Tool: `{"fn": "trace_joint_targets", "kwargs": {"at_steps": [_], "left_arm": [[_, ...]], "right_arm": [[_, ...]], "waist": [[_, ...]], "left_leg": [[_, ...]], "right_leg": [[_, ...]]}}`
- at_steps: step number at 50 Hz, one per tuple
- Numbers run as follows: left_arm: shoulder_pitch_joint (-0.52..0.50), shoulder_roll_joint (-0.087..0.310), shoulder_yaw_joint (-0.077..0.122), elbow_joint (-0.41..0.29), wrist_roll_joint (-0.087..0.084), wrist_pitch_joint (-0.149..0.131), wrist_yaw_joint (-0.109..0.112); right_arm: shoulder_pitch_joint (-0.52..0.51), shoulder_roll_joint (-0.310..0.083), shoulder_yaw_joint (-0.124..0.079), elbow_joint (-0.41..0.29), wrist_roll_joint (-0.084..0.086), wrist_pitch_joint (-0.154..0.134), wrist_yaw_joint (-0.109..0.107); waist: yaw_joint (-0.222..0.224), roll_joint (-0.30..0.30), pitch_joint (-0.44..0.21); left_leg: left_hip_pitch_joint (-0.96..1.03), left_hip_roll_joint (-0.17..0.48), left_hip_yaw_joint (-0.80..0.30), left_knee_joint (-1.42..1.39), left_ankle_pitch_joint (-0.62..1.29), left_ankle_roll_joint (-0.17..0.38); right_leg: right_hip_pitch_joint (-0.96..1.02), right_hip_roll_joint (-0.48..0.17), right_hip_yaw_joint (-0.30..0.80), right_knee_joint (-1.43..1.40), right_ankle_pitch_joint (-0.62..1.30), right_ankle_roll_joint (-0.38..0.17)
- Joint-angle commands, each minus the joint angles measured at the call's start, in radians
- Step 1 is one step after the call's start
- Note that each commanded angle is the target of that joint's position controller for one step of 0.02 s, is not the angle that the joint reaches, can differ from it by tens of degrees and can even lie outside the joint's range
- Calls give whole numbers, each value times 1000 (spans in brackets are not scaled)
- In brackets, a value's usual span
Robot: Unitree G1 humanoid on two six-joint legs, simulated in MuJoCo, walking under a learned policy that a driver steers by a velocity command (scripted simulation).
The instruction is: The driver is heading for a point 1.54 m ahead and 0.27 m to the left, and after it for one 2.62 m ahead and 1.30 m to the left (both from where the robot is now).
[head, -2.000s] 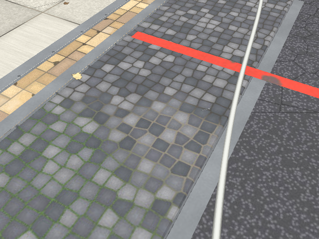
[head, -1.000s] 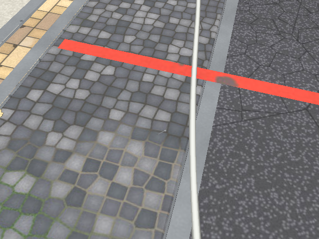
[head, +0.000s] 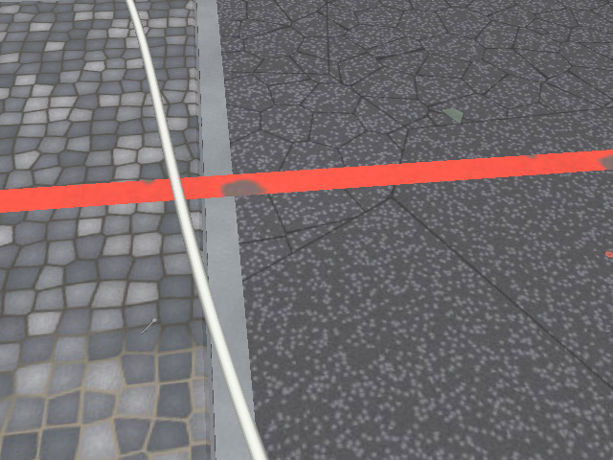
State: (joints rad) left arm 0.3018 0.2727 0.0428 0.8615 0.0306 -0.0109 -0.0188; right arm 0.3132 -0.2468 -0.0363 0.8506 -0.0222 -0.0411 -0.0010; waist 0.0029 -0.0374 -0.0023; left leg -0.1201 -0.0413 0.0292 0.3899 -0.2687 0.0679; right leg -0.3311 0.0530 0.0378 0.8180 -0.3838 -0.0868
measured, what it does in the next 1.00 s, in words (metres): walks ahead: right foot, then left foot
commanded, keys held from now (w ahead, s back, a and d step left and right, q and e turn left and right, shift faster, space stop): w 1.00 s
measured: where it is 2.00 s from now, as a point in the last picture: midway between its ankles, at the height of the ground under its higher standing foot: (320, 276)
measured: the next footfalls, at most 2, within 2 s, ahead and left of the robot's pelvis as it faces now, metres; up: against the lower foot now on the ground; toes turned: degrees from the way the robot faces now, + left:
right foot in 0.36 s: +0.34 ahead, -0.11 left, +0.00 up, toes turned -3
left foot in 0.92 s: +0.65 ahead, +0.05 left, +0.00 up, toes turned +4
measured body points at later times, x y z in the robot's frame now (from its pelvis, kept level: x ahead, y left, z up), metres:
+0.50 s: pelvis +0.25 -0.05 -0.01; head +0.28 -0.06 +0.44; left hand +0.35 +0.21 -0.13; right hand +0.27 -0.31 -0.15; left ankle +0.14 +0.08 -0.65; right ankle +0.30 -0.11 -0.74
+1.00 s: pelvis +0.53 -0.02 -0.02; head +0.56 -0.01 +0.43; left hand +0.49 +0.23 -0.17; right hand +0.69 -0.26 -0.13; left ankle +0.61 +0.04 -0.74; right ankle +0.35 -0.12 -0.66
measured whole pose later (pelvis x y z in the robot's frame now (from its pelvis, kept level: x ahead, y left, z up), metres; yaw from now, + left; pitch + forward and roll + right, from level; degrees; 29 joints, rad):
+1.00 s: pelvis +0.53 -0.02 -0.02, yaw +0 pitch +0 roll +0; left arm 0.40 0.21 0.03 1.04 0.01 -0.07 0.01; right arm 0.09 -0.22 -0.04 0.87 -0.03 -0.07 0.01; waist 0.04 -0.01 0.07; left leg -0.39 -0.04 0.11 0.56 -0.17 0.11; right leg -0.17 0.04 -0.01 1.04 -0.41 -0.08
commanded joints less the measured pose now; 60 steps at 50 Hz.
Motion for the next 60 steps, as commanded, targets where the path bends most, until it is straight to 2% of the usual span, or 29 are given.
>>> {"fn": "trace_joint_targets", "kwargs": {"at_steps": [1,5,9,12,15,17,18,19,20,21,22,23,24,27,30,35,40,43,45,46,47,48,49,50,51,53,54,57,60], "left_arm": [[-77,105,25,-68,7,-29,-23],[-170,61,11,-90,14,-21,-32],[-313,31,-7,-140,7,-20,-36],[-366,34,-12,-161,2,-21,-35],[-301,59,-2,-145,2,-25,-20],[-57,96,21,-63,3,-38,-1],[102,144,38,-18,21,-48,12],[203,252,65,-8,43,-49,22],[164,237,62,-4,7,-42,11],[47,187,52,-11,-10,-41,10],[-24,117,35,-22,-13,-48,6],[-58,85,25,-17,-10,-57,6],[-64,63,18,-3,-14,-64,9],[-10,59,16,35,-19,-89,9],[47,67,16,68,-23,-94,10],[131,60,7,110,-25,-91,13],[215,64,3,157,-12,-84,28],[186,83,7,167,-5,-79,38],[157,99,11,170,-2,-74,38],[143,92,7,161,-10,-74,36],[179,23,-11,122,-33,-77,30],[254,16,-1,136,-45,-77,22],[162,82,16,123,-21,-72,27],[86,66,14,102,-18,-78,21],[64,40,11,101,-19,-77,18],[83,6,7,110,7,-50,6],[85,-4,6,110,9,-40,0],[-8,-3,7,76,9,-25,-9],[-150,-1,4,27,4,-25,-12]], "right_arm": [[26,-132,-30,-27,7,-26,3],[112,-109,-23,30,14,-46,10],[156,-108,-19,67,11,-46,8],[177,-129,-22,90,8,-48,2],[146,-147,-25,102,7,-46,-5],[122,-160,-28,107,5,-37,-7],[129,-145,-21,98,10,-36,-5],[215,-28,5,58,39,-36,7],[213,-93,-16,74,23,-35,3],[127,-123,-28,54,14,-33,3],[76,-108,-22,44,11,-41,9],[62,-85,-19,47,9,-39,14],[74,-77,-17,53,-7,-27,18],[69,-50,-13,60,-15,0,34],[-62,-55,-14,20,-17,10,39],[-250,-34,0,-40,-7,3,41],[-378,-35,8,-85,-4,-5,37],[-337,-51,1,-83,-3,-17,30],[-127,-85,-19,-15,-6,-28,12],[52,-122,-36,40,-22,-38,1],[199,-224,-63,61,-47,-40,-12],[173,-240,-70,66,-20,-25,0],[54,-189,-63,50,10,-19,6],[-29,-121,-44,37,14,-24,10],[-63,-75,-32,43,8,-31,11],[-55,-36,-18,73,8,-47,6],[-26,-41,-19,88,8,-56,6],[31,-80,-27,119,14,-69,6],[81,-72,-21,137,15,-65,6]], "waist": [[-7,129,136],[-28,116,107],[-57,132,126],[-61,142,134],[-10,145,101],[100,124,-40],[157,84,-139],[126,-151,-292],[110,-151,-313],[61,-74,-133],[42,-13,-34],[11,-9,10],[-15,-28,30],[-37,-22,30],[-19,-9,80],[25,-5,102],[61,-13,114],[18,-25,91],[-73,-29,-22],[-146,-6,-118],[-160,139,-258],[-107,272,-335],[-72,121,-172],[-53,76,-55],[-20,48,13],[25,79,39],[30,84,34],[31,83,61],[1,86,93]], "left_leg": [[153,283,-360,-320,-208,120],[168,227,-196,-296,199,124],[129,200,-119,-282,385,121],[139,230,-107,-272,470,115],[187,262,-87,-170,736,90],[173,228,-42,127,932,57],[7,189,-20,369,719,44],[-313,46,35,753,156,-2],[-426,-29,-93,907,-232,16],[-489,40,-118,935,-147,29],[-474,81,-104,880,-64,32],[-438,113,-93,819,-25,31],[-393,133,-87,775,-10,21],[-379,145,-57,730,27,-5],[-506,171,-29,639,128,-34],[-541,147,20,387,277,-56],[-537,102,51,227,269,-21],[-437,57,63,165,160,27],[-183,-7,84,102,116,70],[74,50,25,73,150,108],[359,330,-324,58,54,186],[473,478,-742,-85,66,300],[340,426,-606,-104,7,265],[190,387,-468,-141,34,239],[76,337,-370,-182,100,199],[-36,269,-244,-218,200,151],[-47,260,-220,-225,257,152],[-40,240,-155,-266,299,157],[-8,211,-109,-284,346,142]], "right_leg": [[-393,-88,1,157,103,23],[-424,-114,-63,157,213,68],[-371,-106,-113,-34,287,87],[-280,-86,-128,-176,307,57],[-143,-48,-133,-244,255,2],[145,12,-151,-323,237,-43],[397,-87,-51,-336,184,-74],[666,-401,420,-403,-63,-168],[623,-468,710,-563,-78,-209],[478,-423,544,-568,-97,-181],[334,-380,409,-600,-9,-162],[249,-326,309,-630,72,-131],[183,-287,237,-648,158,-111],[152,-256,139,-687,306,-120],[185,-239,91,-733,326,-124],[258,-207,17,-720,503,-100],[415,-246,7,-670,665,-104],[480,-269,-10,-566,918,-91],[467,-246,-36,-320,1117,-65],[325,-212,-62,-103,963,-47],[48,-112,-118,249,508,-16],[-211,53,-45,514,-140,2],[-298,-31,33,543,-61,-13],[-301,-70,27,496,20,-13],[-260,-105,20,426,64,-11],[-171,-133,12,341,98,11],[-159,-130,-1,327,108,19],[-244,-154,-32,241,189,47],[-311,-165,-63,83,298,70]]}}
Keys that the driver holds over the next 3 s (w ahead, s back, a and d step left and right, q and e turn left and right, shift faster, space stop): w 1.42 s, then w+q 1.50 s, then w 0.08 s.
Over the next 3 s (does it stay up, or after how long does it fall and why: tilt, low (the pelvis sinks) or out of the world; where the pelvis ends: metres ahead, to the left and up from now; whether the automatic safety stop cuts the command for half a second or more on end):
stays up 1.54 0.21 -0.01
